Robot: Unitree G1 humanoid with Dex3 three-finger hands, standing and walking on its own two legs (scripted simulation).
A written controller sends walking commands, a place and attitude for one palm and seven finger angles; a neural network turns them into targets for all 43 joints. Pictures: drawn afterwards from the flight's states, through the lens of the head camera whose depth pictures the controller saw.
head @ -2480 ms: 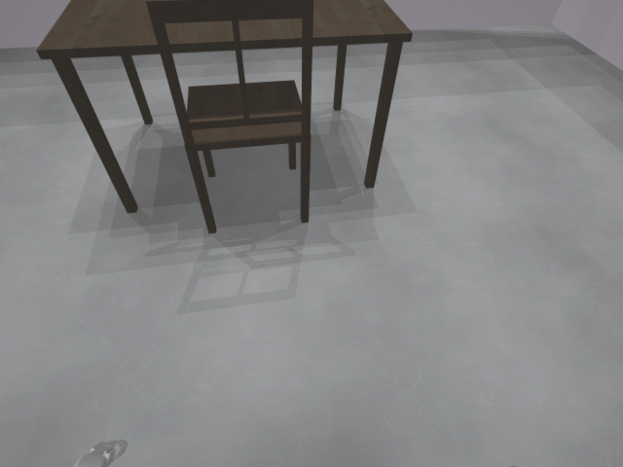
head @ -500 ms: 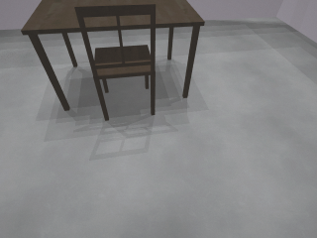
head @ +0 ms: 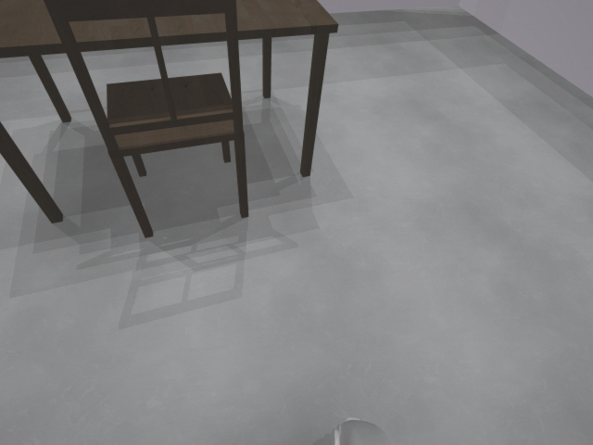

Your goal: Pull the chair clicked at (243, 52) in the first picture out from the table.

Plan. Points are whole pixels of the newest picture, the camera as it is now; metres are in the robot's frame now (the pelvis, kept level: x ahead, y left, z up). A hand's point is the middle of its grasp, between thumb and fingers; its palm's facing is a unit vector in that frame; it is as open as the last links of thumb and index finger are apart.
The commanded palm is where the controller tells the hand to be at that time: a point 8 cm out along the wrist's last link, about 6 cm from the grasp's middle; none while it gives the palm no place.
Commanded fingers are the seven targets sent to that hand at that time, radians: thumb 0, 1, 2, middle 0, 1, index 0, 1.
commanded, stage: walk to a spot facing it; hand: left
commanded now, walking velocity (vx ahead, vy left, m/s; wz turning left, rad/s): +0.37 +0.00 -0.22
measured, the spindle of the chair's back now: (163, 72) +1.03 +0.40 -0.07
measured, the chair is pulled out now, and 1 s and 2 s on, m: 0.00 0.00 0.00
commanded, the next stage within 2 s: turn to face it in 0.54 s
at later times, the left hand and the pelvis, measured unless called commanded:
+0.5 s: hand (203, 375) +0.25 +0.16 -0.18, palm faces +0.01 -0.99 -0.16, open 7.3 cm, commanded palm none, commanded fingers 0.00 0.90 0.90 -0.20 -0.30 -0.20 -0.30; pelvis +0.22 -0.02 +0.00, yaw -2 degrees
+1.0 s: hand (223, 263) +0.47 +0.16 -0.16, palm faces +0.05 -0.98 -0.21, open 7.4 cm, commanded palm none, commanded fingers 0.00 0.90 0.90 -0.20 -0.30 -0.20 -0.30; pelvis +0.38 -0.03 +0.00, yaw +2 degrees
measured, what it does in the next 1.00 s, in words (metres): walks ahead: right foot, then left foot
